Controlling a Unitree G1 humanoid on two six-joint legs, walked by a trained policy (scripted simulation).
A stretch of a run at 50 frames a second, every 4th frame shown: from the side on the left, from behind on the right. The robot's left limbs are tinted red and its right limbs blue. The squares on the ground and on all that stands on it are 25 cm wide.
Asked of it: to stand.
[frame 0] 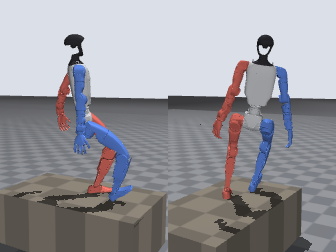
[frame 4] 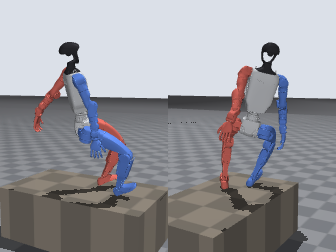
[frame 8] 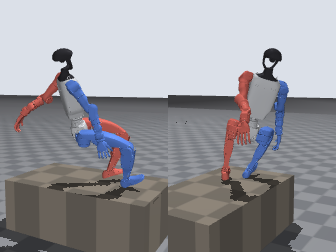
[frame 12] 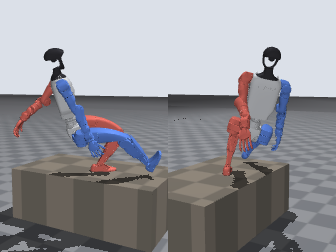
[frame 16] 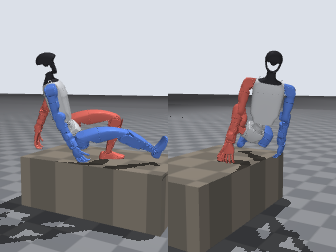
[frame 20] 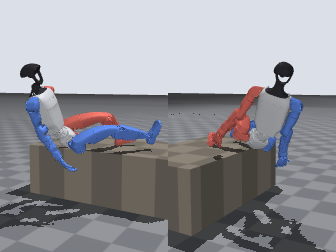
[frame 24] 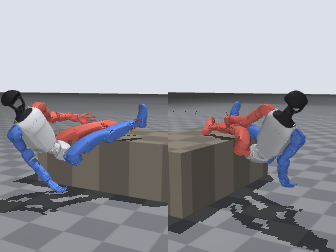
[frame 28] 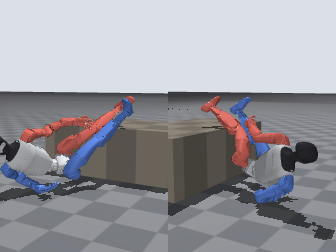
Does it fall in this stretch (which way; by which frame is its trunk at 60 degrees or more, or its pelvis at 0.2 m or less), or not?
yes: goes over backward and to its right; its trunk at 60 degrees or more by frame 28
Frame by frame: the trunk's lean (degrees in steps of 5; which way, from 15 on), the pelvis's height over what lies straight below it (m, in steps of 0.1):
0: 10, 0.7
4: 20 backward and to its right, 0.6
8: 20 backward and to its right, 0.5
12: 20 backward and to its right, 0.4
16: 20 backward and to its right, 0.7
20: 25 backward and to its right, 0.6
24: 40 backward and to its right, 0.4
28: 60 backward and to its right, 0.2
